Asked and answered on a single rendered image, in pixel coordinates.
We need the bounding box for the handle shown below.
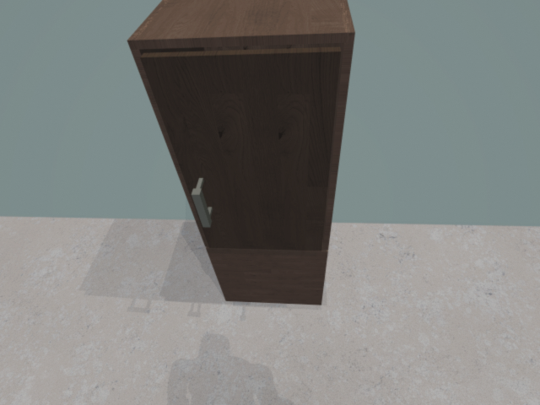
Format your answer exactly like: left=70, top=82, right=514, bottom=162
left=192, top=178, right=213, bottom=228

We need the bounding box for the cupboard door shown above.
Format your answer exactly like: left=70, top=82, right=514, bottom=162
left=140, top=47, right=341, bottom=251

